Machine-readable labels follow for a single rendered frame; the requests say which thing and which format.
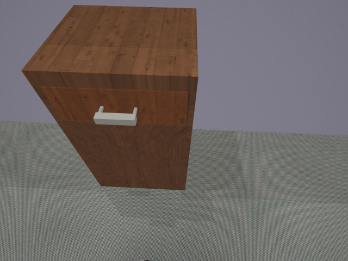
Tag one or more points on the handle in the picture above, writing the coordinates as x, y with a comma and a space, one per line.
101, 118

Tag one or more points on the cabinet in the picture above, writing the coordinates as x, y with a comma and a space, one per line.
134, 48

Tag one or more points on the drawer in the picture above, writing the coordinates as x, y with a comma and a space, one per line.
154, 107

